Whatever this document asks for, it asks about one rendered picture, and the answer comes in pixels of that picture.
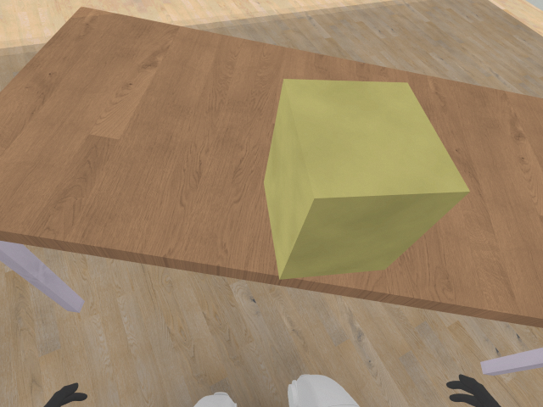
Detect robot left hand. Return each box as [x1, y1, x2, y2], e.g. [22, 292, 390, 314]
[44, 383, 87, 407]

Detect right robot thigh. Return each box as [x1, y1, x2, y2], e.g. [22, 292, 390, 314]
[288, 375, 360, 407]

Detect carton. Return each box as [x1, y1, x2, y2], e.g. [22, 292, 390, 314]
[264, 79, 470, 280]

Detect robot right hand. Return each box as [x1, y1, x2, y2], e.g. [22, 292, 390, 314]
[446, 374, 501, 407]

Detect table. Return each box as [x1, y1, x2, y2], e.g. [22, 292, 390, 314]
[0, 7, 543, 376]

